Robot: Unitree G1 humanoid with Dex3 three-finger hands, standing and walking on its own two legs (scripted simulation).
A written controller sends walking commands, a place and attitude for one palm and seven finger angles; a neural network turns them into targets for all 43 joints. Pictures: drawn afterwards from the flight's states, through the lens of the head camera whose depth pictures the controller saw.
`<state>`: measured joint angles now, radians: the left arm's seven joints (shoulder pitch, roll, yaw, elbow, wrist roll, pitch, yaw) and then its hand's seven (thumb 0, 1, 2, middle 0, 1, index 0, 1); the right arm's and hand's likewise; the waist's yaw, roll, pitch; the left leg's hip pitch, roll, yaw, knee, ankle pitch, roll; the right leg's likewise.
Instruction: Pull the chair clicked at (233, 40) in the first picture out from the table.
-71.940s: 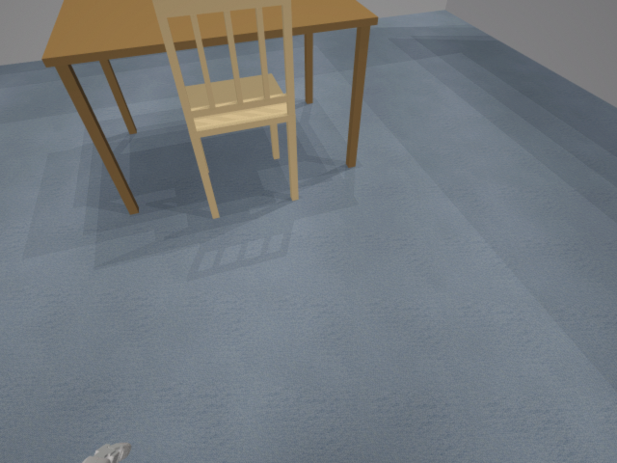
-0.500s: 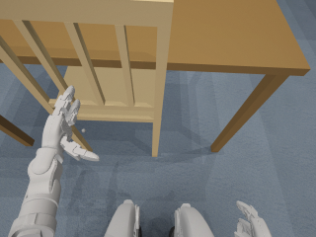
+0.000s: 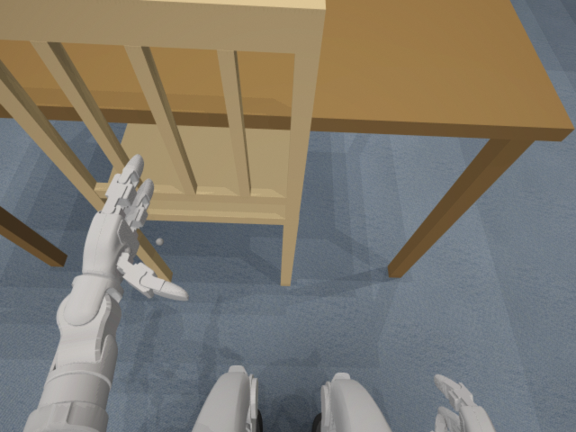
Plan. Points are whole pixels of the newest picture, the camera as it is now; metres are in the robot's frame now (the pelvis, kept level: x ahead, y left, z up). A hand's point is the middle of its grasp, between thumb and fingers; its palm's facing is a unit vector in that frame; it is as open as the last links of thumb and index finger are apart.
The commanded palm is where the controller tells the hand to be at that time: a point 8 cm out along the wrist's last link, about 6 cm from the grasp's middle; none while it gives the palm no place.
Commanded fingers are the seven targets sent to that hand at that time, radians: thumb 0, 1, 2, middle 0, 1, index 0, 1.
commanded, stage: aim the fingers beside a spindle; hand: left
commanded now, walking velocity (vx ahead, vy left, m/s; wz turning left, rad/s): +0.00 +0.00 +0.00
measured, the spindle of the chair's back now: (170, 134) +0.53 +0.19 +0.04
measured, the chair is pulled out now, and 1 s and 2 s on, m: -0.11 -0.11 -0.11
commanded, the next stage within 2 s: push the fingers through the gap in 1.98 s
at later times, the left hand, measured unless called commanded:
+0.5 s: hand (155, 244) +0.35 +0.19 +0.02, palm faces -0.05 -1.00 -0.05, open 16.9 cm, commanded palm +0.34 +0.23 +0.02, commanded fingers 0.00 -0.50 0.30 -0.06 -0.08 -0.06 -0.08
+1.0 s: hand (166, 245) +0.36 +0.18 +0.02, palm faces -0.07 -1.00 -0.04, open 16.9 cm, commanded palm +0.34 +0.23 +0.02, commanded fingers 0.00 -0.50 0.30 -0.06 -0.08 -0.06 -0.08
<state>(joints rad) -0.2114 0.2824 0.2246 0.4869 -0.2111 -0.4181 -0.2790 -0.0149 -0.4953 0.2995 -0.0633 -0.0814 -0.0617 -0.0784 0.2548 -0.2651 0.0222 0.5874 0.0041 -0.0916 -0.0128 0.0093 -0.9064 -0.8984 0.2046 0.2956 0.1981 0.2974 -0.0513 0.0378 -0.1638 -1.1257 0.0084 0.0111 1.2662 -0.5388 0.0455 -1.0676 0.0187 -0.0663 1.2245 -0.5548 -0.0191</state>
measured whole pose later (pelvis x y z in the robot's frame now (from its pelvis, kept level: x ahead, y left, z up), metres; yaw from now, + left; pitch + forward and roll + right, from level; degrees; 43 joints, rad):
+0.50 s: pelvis +0.00 +0.00 +0.00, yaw +1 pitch +22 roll -3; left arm -0.21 0.29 0.22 0.47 -0.21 -0.41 -0.27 -0.02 -0.50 0.30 -0.06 -0.08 -0.06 -0.08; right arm 0.22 -0.26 0.02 0.57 0.00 -0.09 -0.02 0.01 -0.91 -0.90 0.20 0.30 0.20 0.30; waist -0.05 0.04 -0.15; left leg -1.13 0.00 -0.01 1.29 -0.55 0.04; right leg -1.07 0.02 -0.08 1.24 -0.56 -0.02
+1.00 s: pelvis +0.00 -0.01 +0.00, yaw +1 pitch +22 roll -3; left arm -0.24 0.29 0.21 0.54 -0.21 -0.40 -0.28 -0.01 -0.50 0.30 -0.06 -0.08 -0.06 -0.08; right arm 0.23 -0.27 0.03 0.59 0.01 -0.09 -0.02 0.01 -0.91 -0.90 0.21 0.30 0.20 0.30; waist -0.06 0.04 -0.17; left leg -1.14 0.01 0.00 1.28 -0.54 0.04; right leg -1.07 0.02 -0.08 1.24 -0.56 -0.03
